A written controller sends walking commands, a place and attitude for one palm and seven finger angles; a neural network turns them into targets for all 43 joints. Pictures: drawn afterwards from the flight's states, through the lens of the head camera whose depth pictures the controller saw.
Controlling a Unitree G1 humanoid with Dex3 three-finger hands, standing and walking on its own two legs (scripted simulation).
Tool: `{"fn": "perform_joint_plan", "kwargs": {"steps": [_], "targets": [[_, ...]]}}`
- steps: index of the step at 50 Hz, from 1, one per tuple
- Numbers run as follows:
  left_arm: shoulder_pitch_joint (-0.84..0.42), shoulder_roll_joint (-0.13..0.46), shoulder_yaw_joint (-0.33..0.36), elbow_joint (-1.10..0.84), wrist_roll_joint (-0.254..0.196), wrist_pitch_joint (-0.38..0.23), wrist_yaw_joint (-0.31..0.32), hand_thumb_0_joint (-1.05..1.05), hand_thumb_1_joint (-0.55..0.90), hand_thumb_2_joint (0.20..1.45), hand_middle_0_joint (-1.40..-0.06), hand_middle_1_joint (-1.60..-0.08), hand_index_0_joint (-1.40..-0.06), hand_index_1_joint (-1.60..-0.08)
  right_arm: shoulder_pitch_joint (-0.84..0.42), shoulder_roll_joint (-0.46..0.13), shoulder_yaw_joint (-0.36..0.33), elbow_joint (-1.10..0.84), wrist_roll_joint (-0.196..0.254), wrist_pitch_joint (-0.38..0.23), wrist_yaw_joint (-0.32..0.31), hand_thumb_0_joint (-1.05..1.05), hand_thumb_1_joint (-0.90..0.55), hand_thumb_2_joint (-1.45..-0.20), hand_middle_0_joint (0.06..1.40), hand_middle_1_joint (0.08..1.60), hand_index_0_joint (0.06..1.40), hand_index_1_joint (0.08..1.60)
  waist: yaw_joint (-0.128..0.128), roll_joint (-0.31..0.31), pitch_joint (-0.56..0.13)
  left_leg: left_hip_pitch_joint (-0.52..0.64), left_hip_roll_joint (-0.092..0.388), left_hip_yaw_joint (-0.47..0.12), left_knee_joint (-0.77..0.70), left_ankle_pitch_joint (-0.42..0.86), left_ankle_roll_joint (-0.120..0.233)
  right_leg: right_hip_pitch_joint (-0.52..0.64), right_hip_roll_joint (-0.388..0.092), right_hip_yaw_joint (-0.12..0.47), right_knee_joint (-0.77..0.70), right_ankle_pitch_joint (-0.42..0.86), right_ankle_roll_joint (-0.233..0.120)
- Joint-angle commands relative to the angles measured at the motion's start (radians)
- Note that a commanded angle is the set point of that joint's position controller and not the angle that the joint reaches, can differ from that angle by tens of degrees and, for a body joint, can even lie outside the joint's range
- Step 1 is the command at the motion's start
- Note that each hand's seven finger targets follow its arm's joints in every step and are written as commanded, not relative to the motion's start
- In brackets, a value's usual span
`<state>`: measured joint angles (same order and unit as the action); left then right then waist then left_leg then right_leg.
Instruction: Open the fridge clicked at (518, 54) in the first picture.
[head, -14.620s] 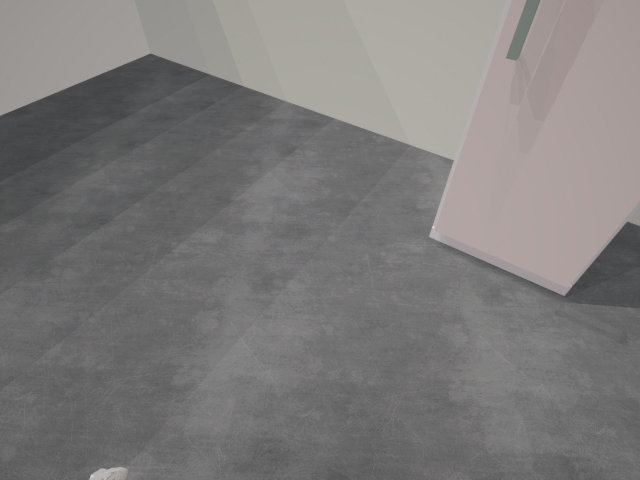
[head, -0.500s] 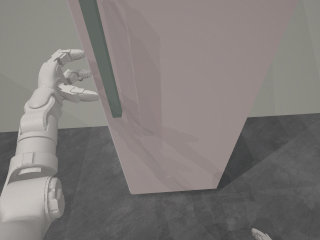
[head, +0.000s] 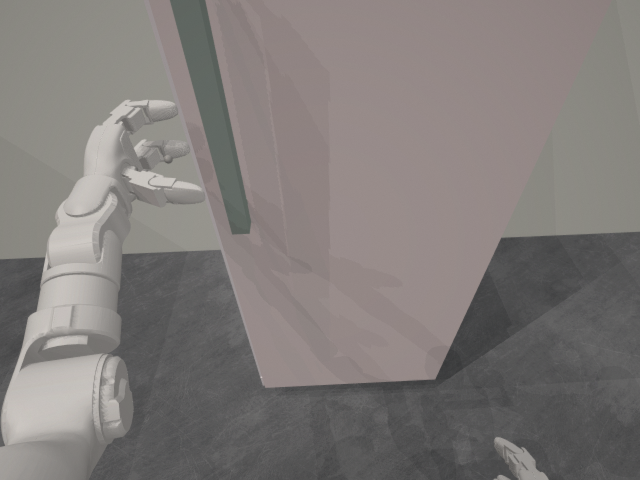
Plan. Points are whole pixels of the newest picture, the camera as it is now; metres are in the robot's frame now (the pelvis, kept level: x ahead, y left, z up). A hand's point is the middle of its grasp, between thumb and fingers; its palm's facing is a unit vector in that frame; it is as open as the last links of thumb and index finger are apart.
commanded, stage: move the hooked fingers beside the handle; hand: left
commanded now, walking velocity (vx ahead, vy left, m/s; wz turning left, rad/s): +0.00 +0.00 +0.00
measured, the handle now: (218, 106) +0.49 +0.15 +0.24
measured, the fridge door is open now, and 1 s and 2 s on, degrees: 0 0 0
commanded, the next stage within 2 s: feel for the door with the fingertips in 0.14 s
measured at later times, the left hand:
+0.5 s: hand (188, 160) +0.42 +0.18 +0.21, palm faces +0.07 -1.00 +0.01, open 14.0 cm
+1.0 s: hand (195, 151) +0.44 +0.17 +0.21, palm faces +0.09 -1.00 +0.01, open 14.0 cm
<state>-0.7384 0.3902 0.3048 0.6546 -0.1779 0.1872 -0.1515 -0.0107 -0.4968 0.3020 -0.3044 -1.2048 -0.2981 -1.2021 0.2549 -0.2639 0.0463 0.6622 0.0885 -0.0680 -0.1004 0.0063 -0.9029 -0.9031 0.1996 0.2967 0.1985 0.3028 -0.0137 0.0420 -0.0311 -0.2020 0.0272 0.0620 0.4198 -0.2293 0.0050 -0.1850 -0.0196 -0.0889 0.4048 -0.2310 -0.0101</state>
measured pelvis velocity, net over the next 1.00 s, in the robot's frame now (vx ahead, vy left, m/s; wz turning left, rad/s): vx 0.00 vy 0.00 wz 0.00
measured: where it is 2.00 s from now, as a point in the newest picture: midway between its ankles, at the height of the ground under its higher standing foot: outside the picture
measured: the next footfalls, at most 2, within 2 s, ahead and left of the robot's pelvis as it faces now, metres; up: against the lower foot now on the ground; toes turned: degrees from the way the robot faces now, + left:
none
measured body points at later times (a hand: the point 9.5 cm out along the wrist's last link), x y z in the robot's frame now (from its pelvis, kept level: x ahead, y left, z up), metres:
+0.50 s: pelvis +0.00 +0.00 +0.00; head -0.01 -0.02 +0.45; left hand +0.41 +0.23 +0.21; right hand +0.13 -0.25 -0.11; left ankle -0.01 +0.12 -0.74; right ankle -0.01 -0.11 -0.74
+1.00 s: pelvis +0.00 +0.00 +0.00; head -0.01 -0.02 +0.45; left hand +0.43 +0.23 +0.21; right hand +0.10 -0.26 -0.11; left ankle -0.01 +0.12 -0.74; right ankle -0.01 -0.11 -0.74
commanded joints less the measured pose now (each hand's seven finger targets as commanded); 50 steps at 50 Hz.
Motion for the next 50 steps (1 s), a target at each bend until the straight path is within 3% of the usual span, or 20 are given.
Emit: {"fn": "perform_joint_plan", "kwargs": {"steps": [1, 4, 7, 10, 12, 14, 15, 20, 24, 30, 32, 34, 36, 38, 39, 40, 42, 46, 49, 50], "targets": [[-0.510, 0.233, 0.025, -0.230, -0.009, -0.078, -0.005, 0.000, -0.500, 0.300, -0.300, -1.200, -0.300, -1.200, -0.041, -0.124, -0.049, -0.130, -0.001, -0.038, -0.010, 0.000, -0.900, -0.900, 0.200, 0.300, 0.200, 0.300, -0.011, -0.011, -0.279, 0.144, -0.018, -0.055, -0.025, 0.267, 0.035, 0.057, 0.017, 0.049, -0.030, 0.319, -0.015], [-0.455, 0.254, 0.058, -0.244, -0.014, -0.072, -0.002, 0.000, -0.500, 0.300, -0.300, -1.200, -0.300, -1.200, -0.041, -0.126, -0.050, -0.142, -0.004, -0.036, -0.006, 0.000, -0.900, -0.900, 0.200, 0.300, 0.200, 0.300, 0.010, -0.017, -0.306, 0.147, -0.020, -0.057, -0.022, 0.291, 0.035, 0.085, 0.018, 0.047, -0.025, 0.338, -0.018], [-0.470, 0.212, 0.022, -0.260, -0.017, -0.058, -0.003, 0.000, -0.500, 0.300, -0.300, -1.200, -0.300, -1.200, -0.047, -0.122, -0.048, -0.141, -0.001, -0.032, -0.004, 0.000, -0.900, -0.900, 0.200, 0.300, 0.200, 0.300, -0.004, -0.021, -0.266, 0.138, -0.017, -0.057, -0.027, 0.283, 0.034, 0.060, 0.020, 0.044, -0.029, 0.332, -0.016], [-0.441, 0.243, 0.060, -0.326, -0.020, -0.057, 0.006, 0.000, -0.500, 0.300, -0.300, -1.200, -0.300, -1.200, -0.057, -0.123, -0.051, -0.154, -0.004, -0.031, -0.002, 0.000, -0.900, -0.900, 0.200, 0.300, 0.200, 0.300, 0.017, -0.008, -0.308, 0.155, -0.020, -0.056, -0.025, 0.305, 0.035, 0.089, 0.019, 0.047, -0.025, 0.348, -0.019], [-0.425, 0.243, 0.061, -0.308, -0.019, -0.045, 0.010, 0.000, -0.500, 0.300, -0.300, -1.200, -0.300, -1.200, -0.060, -0.122, -0.049, -0.148, -0.003, -0.027, -0.004, 0.000, -0.900, -0.900, 0.200, 0.300, 0.200, 0.300, 0.010, -0.041, -0.286, 0.140, -0.018, -0.053, -0.031, 0.285, 0.035, 0.083, 0.020, 0.046, -0.030, 0.335, -0.014], [-0.442, 0.203, 0.027, -0.328, -0.020, -0.041, 0.011, 0.000, -0.500, 0.300, -0.300, -1.200, -0.300, -1.200, -0.062, -0.121, -0.052, -0.148, -0.002, -0.029, -0.004, 0.000, -0.900, -0.900, 0.200, 0.300, 0.200, 0.300, 0.002, -0.048, -0.277, 0.147, -0.015, -0.052, -0.028, 0.283, 0.038, 0.075, 0.021, 0.044, -0.033, 0.327, -0.013], [-0.454, 0.184, 0.010, -0.344, -0.021, -0.037, 0.013, 0.000, -0.500, 0.300, -0.300, -1.200, -0.300, -1.200, -0.072, -0.117, -0.049, -0.150, -0.002, -0.029, -0.004, 0.000, -0.900, -0.900, 0.200, 0.300, 0.200, 0.300, 0.003, 0.003, -0.269, 0.151, -0.018, -0.053, -0.030, 0.274, 0.036, 0.063, 0.020, 0.046, -0.035, 0.315, -0.016], [-0.482, 0.121, -0.029, -0.359, -0.024, -0.025, 0.041, 0.000, -0.500, 0.300, -0.300, -1.200, -0.300, -1.200, -0.075, -0.111, -0.049, -0.136, -0.005, -0.032, -0.004, 0.000, -0.900, -0.900, 0.200, 0.300, 0.200, 0.300, -0.006, -0.008, -0.276, 0.176, -0.018, -0.066, -0.028, 0.271, 0.032, 0.043, 0.025, 0.040, -0.040, 0.288, -0.018], [-0.450, 0.161, 0.018, -0.324, -0.014, -0.011, 0.072, 0.000, -0.500, 0.300, -0.300, -1.200, -0.300, -1.200, -0.072, -0.116, -0.049, -0.128, -0.013, -0.023, -0.002, 0.000, -0.900, -0.900, 0.200, 0.300, 0.200, 0.300, 0.010, -0.061, -0.278, 0.150, -0.019, -0.061, -0.035, 0.264, 0.032, 0.068, 0.025, 0.039, -0.042, 0.288, -0.015], [-0.469, 0.111, -0.018, -0.342, -0.002, -0.014, 0.094, 0.000, -0.500, 0.300, -0.300, -1.200, -0.300, -1.200, -0.091, -0.104, -0.046, -0.143, -0.013, -0.013, 0.003, 0.000, -0.900, -0.900, 0.200, 0.300, 0.200, 0.300, 0.010, -0.041, -0.276, 0.140, -0.021, -0.048, -0.039, 0.265, 0.034, 0.088, 0.019, 0.048, -0.042, 0.309, -0.013], [-0.490, 0.156, 0.014, -0.308, -0.001, -0.014, 0.097, 0.000, -0.500, 0.300, -0.300, -1.200, -0.300, -1.200, -0.080, -0.108, -0.046, -0.133, -0.015, -0.010, -0.002, 0.000, -0.900, -0.900, 0.200, 0.300, 0.200, 0.300, 0.004, -0.081, -0.267, 0.127, -0.021, -0.046, -0.040, 0.235, 0.037, 0.084, 0.020, 0.052, -0.050, 0.295, -0.008], [-0.491, 0.192, 0.031, -0.277, 0.009, -0.020, 0.096, 0.000, -0.500, 0.300, -0.300, -1.200, -0.300, -1.200, -0.075, -0.112, -0.046, -0.130, -0.015, -0.004, -0.006, 0.000, -0.900, -0.900, 0.200, 0.300, 0.200, 0.300, 0.007, -0.057, -0.255, 0.121, -0.020, -0.043, -0.043, 0.228, 0.037, 0.082, 0.018, 0.054, -0.054, 0.281, -0.008], [-0.547, 0.167, -0.003, -0.273, 0.015, -0.030, 0.093, 0.000, -0.500, 0.300, -0.300, -1.200, -0.300, -1.200, -0.072, -0.107, -0.044, -0.127, -0.013, -0.007, -0.008, 0.000, -0.900, -0.900, 0.200, 0.300, 0.200, 0.300, -0.008, -0.022, -0.246, 0.123, -0.022, -0.044, -0.041, 0.219, 0.036, 0.066, 0.017, 0.058, -0.057, 0.272, -0.009], [-0.575, 0.146, -0.020, -0.247, 0.011, -0.041, 0.087, 0.000, -0.500, 0.300, -0.300, -1.200, -0.300, -1.200, -0.061, -0.107, -0.046, -0.122, -0.013, -0.013, -0.010, 0.000, -0.900, -0.900, 0.200, 0.300, 0.200, 0.300, -0.020, -0.040, -0.252, 0.131, -0.022, -0.047, -0.037, 0.204, 0.039, 0.051, 0.020, 0.058, -0.060, 0.260, -0.008], [-0.567, 0.176, 0.004, -0.224, 0.007, -0.051, 0.085, 0.000, -0.500, 0.300, -0.300, -1.200, -0.300, -1.200, -0.054, -0.114, -0.049, -0.119, -0.013, -0.014, -0.012, 0.000, -0.900, -0.900, 0.200, 0.300, 0.200, 0.300, -0.016, -0.044, -0.259, 0.131, -0.021, -0.049, -0.038, 0.204, 0.038, 0.058, 0.020, 0.057, -0.061, 0.254, -0.009], [-0.599, 0.164, -0.015, -0.245, 0.007, -0.063, 0.080, 0.000, -0.500, 0.300, -0.300, -1.200, -0.300, -1.200, -0.052, -0.113, -0.049, -0.117, -0.014, -0.016, -0.012, 0.000, -0.900, -0.900, 0.200, 0.300, 0.200, 0.300, -0.021, -0.017, -0.282, 0.140, -0.023, -0.047, -0.036, 0.221, 0.038, 0.070, 0.016, 0.061, -0.057, 0.277, -0.010], [-0.586, 0.160, -0.007, -0.226, 0.004, -0.076, 0.073, 0.000, -0.500, 0.300, -0.300, -1.200, -0.300, -1.200, -0.040, -0.112, -0.050, -0.114, -0.015, -0.023, -0.010, 0.000, -0.900, -0.900, 0.200, 0.300, 0.200, 0.300, -0.015, -0.044, -0.305, 0.145, -0.023, -0.053, -0.031, 0.241, 0.037, 0.078, 0.021, 0.056, -0.046, 0.300, -0.012], [-0.591, 0.149, -0.021, -0.151, 0.003, -0.075, 0.061, 0.000, -0.500, 0.300, -0.300, -1.200, -0.300, -1.200, -0.026, -0.119, -0.054, -0.103, -0.012, -0.024, -0.008, 0.000, -0.900, -0.900, 0.200, 0.300, 0.200, 0.300, -0.024, -0.050, -0.260, 0.118, -0.023, -0.045, -0.032, 0.212, 0.039, 0.050, 0.019, 0.055, -0.055, 0.282, -0.007], [-0.572, 0.193, 0.022, -0.125, 0.005, -0.086, 0.065, 0.000, -0.500, 0.300, -0.300, -1.200, -0.300, -1.200, -0.012, -0.128, -0.060, -0.104, -0.015, -0.026, -0.006, 0.000, -0.900, -0.900, 0.200, 0.300, 0.200, 0.300, -0.010, -0.073, -0.283, 0.112, -0.023, -0.045, -0.029, 0.224, 0.041, 0.067, 0.021, 0.054, -0.050, 0.288, -0.008], [-0.609, 0.200, 0.013, -0.149, 0.007, -0.096, 0.065, 0.000, -0.500, 0.300, -0.300, -1.200, -0.300, -1.200, -0.011, -0.127, -0.058, -0.101, -0.015, -0.027, -0.006, 0.000, -0.900, -0.900, 0.200, 0.300, 0.200, 0.300, -0.016, -0.044, -0.292, 0.113, -0.023, -0.047, -0.032, 0.225, 0.040, 0.071, 0.019, 0.058, -0.048, 0.289, -0.009]]}}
